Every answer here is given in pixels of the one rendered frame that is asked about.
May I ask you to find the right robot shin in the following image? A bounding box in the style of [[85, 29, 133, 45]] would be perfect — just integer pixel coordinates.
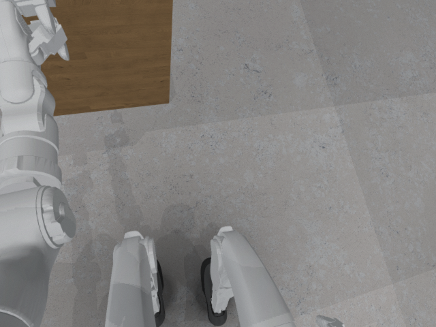
[[211, 226, 247, 313]]

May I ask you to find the left robot upper arm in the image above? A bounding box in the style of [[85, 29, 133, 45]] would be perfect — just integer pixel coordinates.
[[0, 185, 76, 327]]

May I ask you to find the robot left forearm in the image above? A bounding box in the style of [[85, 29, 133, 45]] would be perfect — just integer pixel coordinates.
[[0, 61, 62, 195]]

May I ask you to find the robot left hand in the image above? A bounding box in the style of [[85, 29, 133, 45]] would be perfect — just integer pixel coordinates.
[[0, 0, 69, 69]]

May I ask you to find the cabinet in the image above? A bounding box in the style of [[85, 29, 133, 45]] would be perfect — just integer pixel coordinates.
[[21, 0, 173, 116]]

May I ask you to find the left robot thigh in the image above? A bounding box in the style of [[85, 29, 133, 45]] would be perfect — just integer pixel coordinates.
[[105, 236, 157, 327]]

